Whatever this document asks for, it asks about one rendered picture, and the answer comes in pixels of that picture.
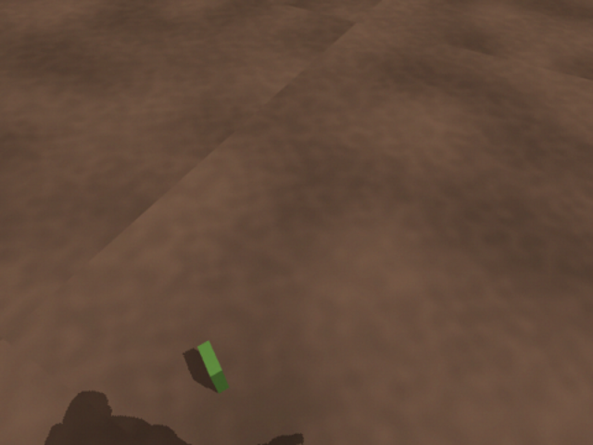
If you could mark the carton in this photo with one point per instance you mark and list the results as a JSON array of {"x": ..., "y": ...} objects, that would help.
[{"x": 214, "y": 369}]

